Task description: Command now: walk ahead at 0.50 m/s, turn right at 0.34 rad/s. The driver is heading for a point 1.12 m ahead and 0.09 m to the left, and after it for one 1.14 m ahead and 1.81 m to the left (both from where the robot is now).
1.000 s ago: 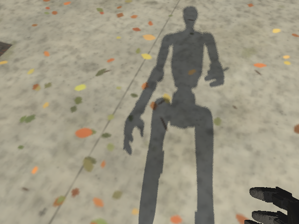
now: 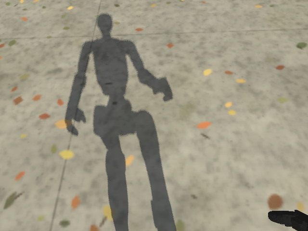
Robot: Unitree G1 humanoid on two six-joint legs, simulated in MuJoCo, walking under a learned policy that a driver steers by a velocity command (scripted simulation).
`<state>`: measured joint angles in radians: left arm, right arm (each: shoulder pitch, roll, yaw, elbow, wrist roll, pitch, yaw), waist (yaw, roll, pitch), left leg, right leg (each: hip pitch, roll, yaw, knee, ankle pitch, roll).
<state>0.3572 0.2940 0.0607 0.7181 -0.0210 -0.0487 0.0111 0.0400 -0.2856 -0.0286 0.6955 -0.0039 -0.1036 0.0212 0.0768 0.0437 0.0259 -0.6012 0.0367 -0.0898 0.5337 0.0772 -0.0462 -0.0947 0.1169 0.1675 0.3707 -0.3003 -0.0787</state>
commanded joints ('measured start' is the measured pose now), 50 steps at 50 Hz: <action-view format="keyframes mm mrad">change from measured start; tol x16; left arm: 1 37 145 40 -26 3 -2 8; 6 192 27 -6 -34 8 -5 8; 10 -59 131 22 -68 25 14 16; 27 -215 74 13 -88 30 63 22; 50 -211 50 13 60 29 42 18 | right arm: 1 -67 -110 -34 -81 5 -28 9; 6 338 -252 -92 14 -24 -23 6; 15 101 -101 -31 38 -12 8 1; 50 144 -80 -9 270 -1 110 -47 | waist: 1 -11 -153 -16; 4 -122 -145 -139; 6 -109 292 -386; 9 -124 -11 -139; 22 -63 53 -109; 26 -147 -175 -132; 50 -94 -49 -41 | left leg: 1 92 -16 20 -44 -56 40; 4 415 17 24 -86 -40 134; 6 948 372 -561 -108 135 377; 15 404 158 -32 -212 553 277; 20 399 162 -21 -222 304 260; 26 280 -13 51 -144 -366 86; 50 403 2 60 -112 -216 52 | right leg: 1 13 -284 194 -23 289 -116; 4 -1 -202 144 246 535 -55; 5 -207 -103 73 539 314 3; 6 -496 22 1 839 -311 75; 8 -591 -59 43 957 -252 96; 24 -19 -192 -68 25 376 67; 25 58 -265 -8 69 538 32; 28 -48 -207 -30 89 274 21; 36 -43 -186 -51 140 476 31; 50 -59 -161 -76 103 358 37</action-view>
